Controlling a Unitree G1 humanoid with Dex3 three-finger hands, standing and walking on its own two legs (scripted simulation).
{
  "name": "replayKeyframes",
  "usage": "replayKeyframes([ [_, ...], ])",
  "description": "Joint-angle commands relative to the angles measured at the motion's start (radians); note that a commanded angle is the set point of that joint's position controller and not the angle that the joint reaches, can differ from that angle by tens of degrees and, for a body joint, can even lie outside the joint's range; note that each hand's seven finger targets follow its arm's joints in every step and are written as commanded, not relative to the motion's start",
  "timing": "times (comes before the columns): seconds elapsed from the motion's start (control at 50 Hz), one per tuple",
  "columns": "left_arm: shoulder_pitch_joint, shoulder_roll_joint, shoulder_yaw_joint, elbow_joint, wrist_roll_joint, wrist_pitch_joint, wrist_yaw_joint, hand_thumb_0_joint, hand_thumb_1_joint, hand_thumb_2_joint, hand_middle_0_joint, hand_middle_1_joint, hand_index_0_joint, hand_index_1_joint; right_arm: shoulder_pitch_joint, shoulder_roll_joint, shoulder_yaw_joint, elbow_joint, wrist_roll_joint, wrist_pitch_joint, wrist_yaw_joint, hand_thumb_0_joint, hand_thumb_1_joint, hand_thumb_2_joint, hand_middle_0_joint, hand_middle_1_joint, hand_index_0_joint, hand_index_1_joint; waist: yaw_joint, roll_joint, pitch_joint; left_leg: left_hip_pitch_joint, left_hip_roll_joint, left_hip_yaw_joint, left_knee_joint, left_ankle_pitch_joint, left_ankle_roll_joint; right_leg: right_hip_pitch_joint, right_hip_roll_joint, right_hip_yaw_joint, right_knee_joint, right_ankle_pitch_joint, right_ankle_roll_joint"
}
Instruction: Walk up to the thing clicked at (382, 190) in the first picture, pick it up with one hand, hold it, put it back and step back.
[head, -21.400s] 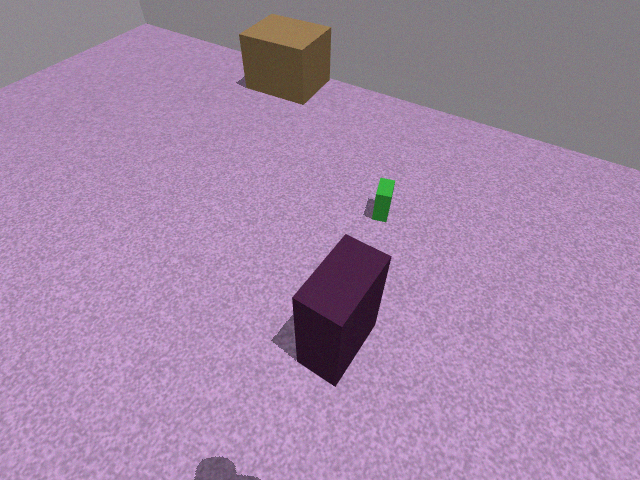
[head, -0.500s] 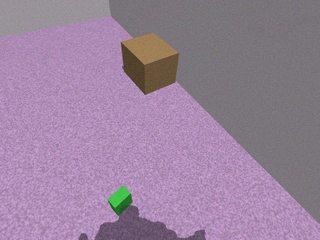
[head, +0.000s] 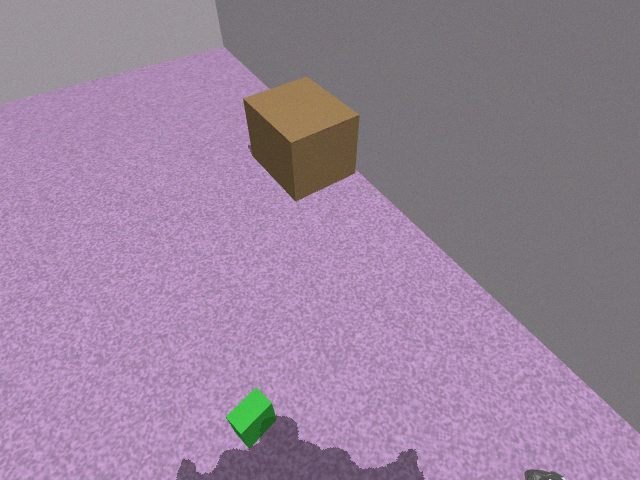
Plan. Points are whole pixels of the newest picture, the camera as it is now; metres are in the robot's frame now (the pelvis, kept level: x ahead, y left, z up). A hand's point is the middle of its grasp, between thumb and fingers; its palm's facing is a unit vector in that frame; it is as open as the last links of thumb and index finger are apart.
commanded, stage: walk up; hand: left
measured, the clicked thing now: (252, 418) +0.40 +0.21 -0.70
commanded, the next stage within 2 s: stand in 0.72 s
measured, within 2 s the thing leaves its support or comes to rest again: neither
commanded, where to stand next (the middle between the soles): +0.05 +0.00 m, yaw +0 degrees
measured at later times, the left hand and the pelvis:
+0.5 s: hand out of the picture +0.10 +0.25 -0.15, palm faces -0.05 -0.93 -0.35, open 7.4 cm; pelvis +0.01 +0.00 +0.00, yaw -1 degrees
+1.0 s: hand out of the picture +0.10 +0.25 -0.15, palm faces -0.05 -0.94 -0.35, open 7.4 cm; pelvis +0.01 -0.01 +0.01, yaw -1 degrees
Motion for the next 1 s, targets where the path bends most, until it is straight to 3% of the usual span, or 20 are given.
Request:
replayKeyframes([
  [0.0,-0.052,0.211,0.043,-0.048,-0.003,-0.016,0.01,0.0,0.9,0.9,-0.2,-0.3,-0.2,-0.3,-0.045,-0.208,-0.036,-0.041,-0.001,-0.022,-0.013,0.0,-0.9,-0.9,0.2,0.3,0.2,0.3,-0.004,-0.02,-0.096,0.044,0.093,-0.077,-0.096,0.144,0.042,0.013,-0.083,0.072,-0.086,0.158,-0.045],
  [0.12,-0.07,0.214,0.047,-0.046,0.004,-0.012,0.008,0.0,0.9,0.9,-0.2,-0.3,-0.2,-0.3,-0.034,-0.211,-0.036,-0.027,-0.006,-0.024,-0.013,0.0,-0.9,-0.9,0.2,0.3,0.2,0.3,-0.009,-0.008,-0.089,0.023,0.089,-0.076,-0.126,0.068,0.038,0.027,-0.078,0.079,-0.105,0.117,-0.045],
  [0.34,-0.066,0.203,0.052,-0.04,0.004,-0.008,0.008,0.0,0.9,0.9,-0.2,-0.3,-0.2,-0.3,-0.016,-0.208,-0.038,-0.024,-0.006,-0.027,-0.017,0.0,-0.9,-0.9,0.2,0.3,0.2,0.3,-0.012,-0.015,-0.092,0.05,0.093,-0.066,-0.121,0.111,0.037,0.023,-0.072,0.074,-0.1,0.151,-0.044],
  [0.6,-0.065,0.201,0.053,-0.052,0.008,-0.006,0.008,0.0,0.9,0.9,-0.2,-0.3,-0.2,-0.3,0.003,-0.209,-0.042,-0.026,-0.007,-0.022,-0.018,0.0,-0.9,-0.9,0.2,0.3,0.2,0.3,-0.019,-0.027,-0.097,0.064,0.09,-0.058,-0.12,0.091,0.039,0.012,-0.075,0.085,-0.105,0.146,-0.048],
  [0.68,-0.058,0.198,0.053,-0.054,0.004,-0.006,0.009,0.0,0.9,0.9,-0.2,-0.3,-0.2,-0.3,0.004,-0.203,-0.041,-0.03,-0.007,-0.024,-0.018,0.0,-0.9,-0.9,0.2,0.3,0.2,0.3,-0.015,-0.021,-0.09,0.066,0.091,-0.06,-0.121,0.121,0.035,0.014,-0.073,0.085,-0.097,0.169,-0.045],
  [0.7,-0.059,0.204,0.048,-0.053,0.001,-0.004,0.01,0.0,0.9,0.9,-0.2,-0.3,-0.2,-0.3,-0.02,-0.199,-0.038,-0.036,-0.01,-0.027,-0.02,0.0,-0.9,-0.9,0.2,0.3,0.2,0.3,-0.02,-0.047,-0.079,0.064,0.116,-0.077,-0.135,0.194,0.028,0.01,-0.081,0.076,-0.1,0.204,-0.043],
  [0.76,-0.05,0.197,0.049,-0.056,0.0,-0.004,0.01,0.0,0.9,0.9,-0.2,-0.3,-0.2,-0.3,-0.014,-0.21,-0.041,-0.03,-0.01,-0.031,-0.023,0.0,-0.9,-0.9,0.2,0.3,0.2,0.3,-0.018,-0.029,-0.114,0.101,0.119,-0.069,-0.125,0.26,0.025,0.031,-0.086,0.076,-0.1,0.251,-0.041],
  [0.98,-0.049,0.201,0.045,-0.061,0.004,-0.001,0.009,0.0,0.9,0.9,-0.2,-0.3,-0.2,-0.3,-0.023,-0.197,-0.038,-0.027,-0.008,-0.026,-0.019,0.0,-0.9,-0.9,0.2,0.3,0.2,0.3,-0.022,-0.016,-0.092,0.075,0.109,-0.066,-0.146,0.161,0.018,0.031,-0.084,0.074,-0.135,0.159,-0.043],
])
